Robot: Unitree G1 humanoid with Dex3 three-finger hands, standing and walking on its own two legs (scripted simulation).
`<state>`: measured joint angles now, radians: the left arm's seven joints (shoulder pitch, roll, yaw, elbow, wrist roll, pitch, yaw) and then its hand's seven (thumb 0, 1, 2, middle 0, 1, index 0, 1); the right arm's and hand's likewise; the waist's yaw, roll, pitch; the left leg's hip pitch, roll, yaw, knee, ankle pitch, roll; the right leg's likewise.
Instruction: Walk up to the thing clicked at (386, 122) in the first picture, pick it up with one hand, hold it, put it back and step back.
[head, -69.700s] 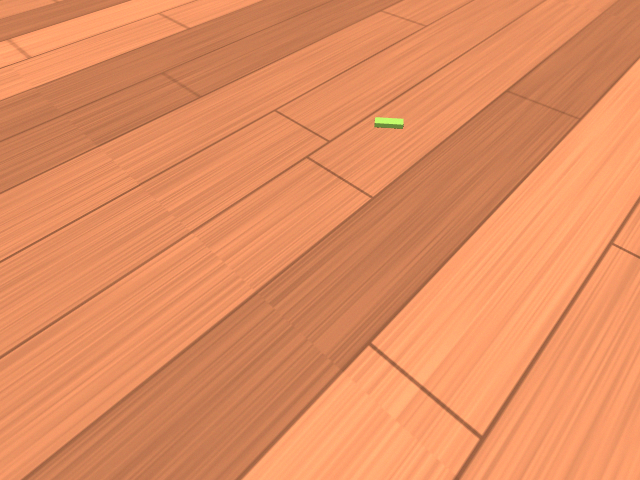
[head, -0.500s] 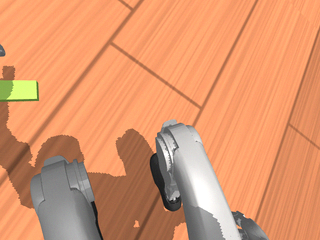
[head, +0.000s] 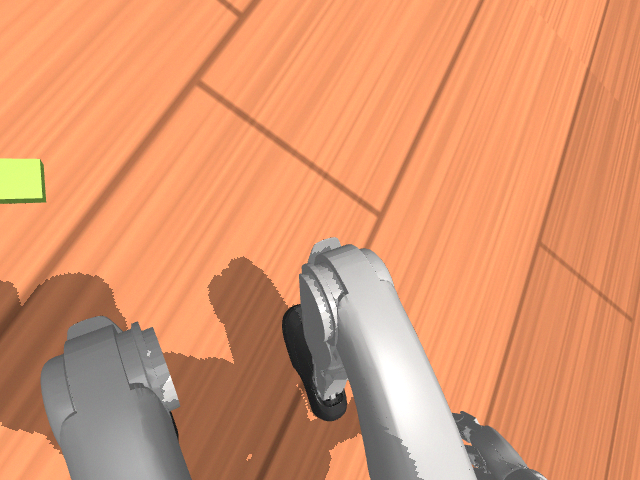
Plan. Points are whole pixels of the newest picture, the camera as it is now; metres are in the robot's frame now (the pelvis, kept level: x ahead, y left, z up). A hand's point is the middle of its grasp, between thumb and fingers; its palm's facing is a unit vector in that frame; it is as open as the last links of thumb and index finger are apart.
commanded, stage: rest palm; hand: left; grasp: from above
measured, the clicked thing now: out of the picture +0.51 +0.29 -0.31
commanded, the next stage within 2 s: close in 1.50 s
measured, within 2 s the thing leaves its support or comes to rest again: neither
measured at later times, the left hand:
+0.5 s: hand out of the picture +0.50 +0.28 -0.24, palm faces -0.45 -0.01 -0.89, open 14.2 cm
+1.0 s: hand out of the picture +0.49 +0.29 -0.26, palm faces -0.49 -0.03 -0.87, open 14.1 cm
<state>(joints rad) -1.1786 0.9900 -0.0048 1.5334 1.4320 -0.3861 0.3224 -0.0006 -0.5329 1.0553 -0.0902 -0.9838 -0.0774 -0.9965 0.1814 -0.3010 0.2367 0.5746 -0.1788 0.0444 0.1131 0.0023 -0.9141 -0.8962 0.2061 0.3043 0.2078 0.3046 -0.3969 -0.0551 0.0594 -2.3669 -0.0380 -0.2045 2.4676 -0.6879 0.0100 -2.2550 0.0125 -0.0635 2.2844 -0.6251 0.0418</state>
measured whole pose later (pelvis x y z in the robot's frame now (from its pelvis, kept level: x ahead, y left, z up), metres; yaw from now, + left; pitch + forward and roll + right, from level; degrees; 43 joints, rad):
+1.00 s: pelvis +0.01 +0.00 -0.01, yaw -3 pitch +29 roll -16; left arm -1.11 1.08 0.02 1.62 1.44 -0.41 0.50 0.00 -0.51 1.02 -0.09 -0.97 -0.07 -0.98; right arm 0.14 -0.35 0.30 0.55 -0.24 -0.07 0.14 0.00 -0.91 -0.90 0.21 0.30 0.21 0.30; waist -0.41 -0.13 0.17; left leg -2.34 -0.02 -0.27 2.55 -0.75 -0.01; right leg -2.24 0.04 -0.11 2.33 -0.64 0.06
